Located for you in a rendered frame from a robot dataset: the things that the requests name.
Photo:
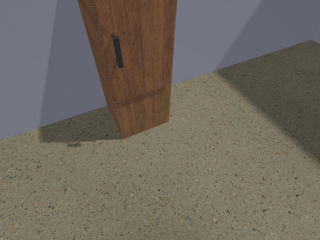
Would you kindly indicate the handle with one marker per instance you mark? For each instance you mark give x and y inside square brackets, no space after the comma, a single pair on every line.
[118,52]

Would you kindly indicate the cupboard door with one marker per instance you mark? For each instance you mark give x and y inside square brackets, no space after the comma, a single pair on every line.
[145,31]

